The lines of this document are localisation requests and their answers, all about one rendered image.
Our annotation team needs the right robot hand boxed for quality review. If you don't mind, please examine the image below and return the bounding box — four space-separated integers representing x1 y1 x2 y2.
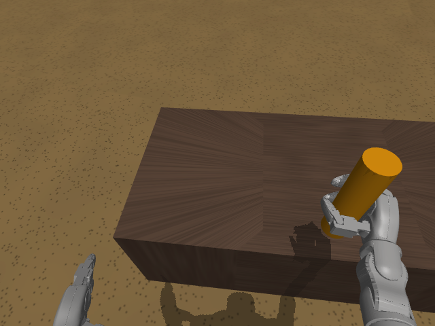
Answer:
321 174 400 244

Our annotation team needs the left robot hand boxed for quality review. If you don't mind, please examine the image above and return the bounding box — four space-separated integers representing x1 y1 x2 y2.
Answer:
53 253 104 326

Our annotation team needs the right robot arm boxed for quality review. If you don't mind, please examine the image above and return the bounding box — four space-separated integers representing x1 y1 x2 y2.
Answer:
356 239 417 326

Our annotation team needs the can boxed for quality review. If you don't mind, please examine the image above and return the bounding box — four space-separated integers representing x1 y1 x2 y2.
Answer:
321 147 402 239

